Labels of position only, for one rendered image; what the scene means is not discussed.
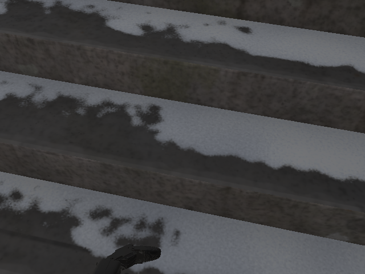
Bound left robot hand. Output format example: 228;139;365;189
93;244;161;274

